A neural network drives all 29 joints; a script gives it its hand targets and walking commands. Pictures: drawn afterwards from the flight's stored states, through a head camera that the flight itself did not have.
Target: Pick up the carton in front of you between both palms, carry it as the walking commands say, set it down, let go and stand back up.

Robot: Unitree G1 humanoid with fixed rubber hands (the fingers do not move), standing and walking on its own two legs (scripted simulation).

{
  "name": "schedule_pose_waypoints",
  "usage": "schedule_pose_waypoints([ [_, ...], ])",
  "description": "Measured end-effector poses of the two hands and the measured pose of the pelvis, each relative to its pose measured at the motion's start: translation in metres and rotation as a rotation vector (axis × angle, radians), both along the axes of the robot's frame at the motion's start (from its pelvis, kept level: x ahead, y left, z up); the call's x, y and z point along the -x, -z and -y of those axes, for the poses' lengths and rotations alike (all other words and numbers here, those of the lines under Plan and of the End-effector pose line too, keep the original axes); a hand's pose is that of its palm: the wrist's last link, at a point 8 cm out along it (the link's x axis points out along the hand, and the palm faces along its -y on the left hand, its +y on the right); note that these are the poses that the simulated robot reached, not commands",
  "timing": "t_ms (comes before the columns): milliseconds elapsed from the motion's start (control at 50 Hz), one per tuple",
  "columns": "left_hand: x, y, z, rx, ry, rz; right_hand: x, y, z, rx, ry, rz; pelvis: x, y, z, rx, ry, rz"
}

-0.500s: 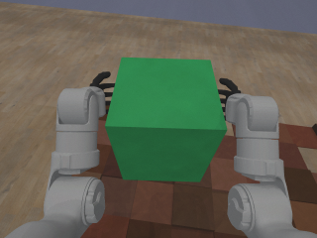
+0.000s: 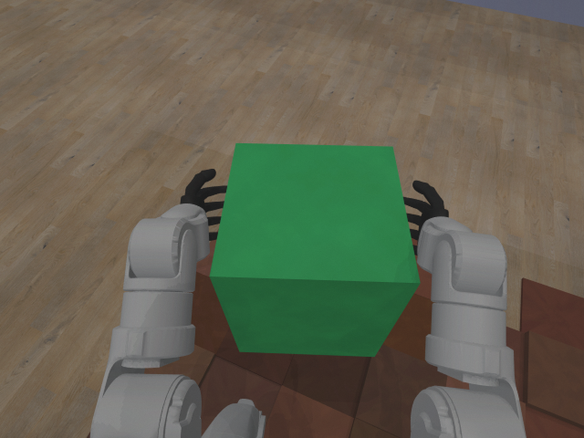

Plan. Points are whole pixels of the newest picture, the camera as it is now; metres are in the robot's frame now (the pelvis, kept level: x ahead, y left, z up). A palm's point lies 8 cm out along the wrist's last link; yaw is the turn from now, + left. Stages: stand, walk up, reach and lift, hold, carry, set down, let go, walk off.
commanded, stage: carry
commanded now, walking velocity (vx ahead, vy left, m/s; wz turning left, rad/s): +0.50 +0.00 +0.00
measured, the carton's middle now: (310, 257) +0.37 +0.03 +0.01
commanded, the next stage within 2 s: none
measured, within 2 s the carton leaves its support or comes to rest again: neither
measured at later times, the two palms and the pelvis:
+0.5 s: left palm (269, 29) +0.71 +0.14 +0.15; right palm (450, 58) +0.67 -0.16 +0.15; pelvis +0.33 +0.02 +0.00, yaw -3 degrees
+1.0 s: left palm out of the picture +1.01 +0.13 +0.12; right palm out of the picture +1.01 -0.17 +0.12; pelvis +0.65 -0.02 -0.01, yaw -2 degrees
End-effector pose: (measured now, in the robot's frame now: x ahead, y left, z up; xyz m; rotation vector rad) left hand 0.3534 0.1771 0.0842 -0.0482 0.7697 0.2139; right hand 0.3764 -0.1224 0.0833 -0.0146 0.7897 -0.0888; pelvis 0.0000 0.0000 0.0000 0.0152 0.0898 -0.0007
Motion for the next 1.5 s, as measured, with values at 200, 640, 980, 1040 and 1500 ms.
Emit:
schedule_pose_waypoints([
  [200,-0.162,-0.063,-0.005,-0.03,0.1,0.2,-0.135,-0.059,-0.004,0.04,0.042,0.201,-0.149,0.018,-0.028,0.001,0.026,0.006],
  [640,-0.449,-0.019,0.052,-0.038,0.146,0.001,-0.407,-0.011,0.052,0.034,0.083,-0.001,-0.43,0.026,0.006,0.03,0.034,0.024],
  [980,-0.641,-0.036,0.046,-0.02,0.072,0.11,-0.617,-0.029,0.047,-0.001,0.062,0.11,-0.63,0.003,0.018,0.002,0.04,-0.001],
  [1040,-0.691,-0.04,0.045,-0.024,0.105,0.128,-0.659,-0.036,0.045,0.017,0.078,0.128,-0.679,0.012,0.01,0.009,0.046,0.007],
  [1500,-0.977,-0.045,0.086,-0.013,0.179,0.069,-0.924,-0.043,0.086,0.046,0.131,0.066,-0.958,0.005,0.027,-0.004,0.068,0.01],
])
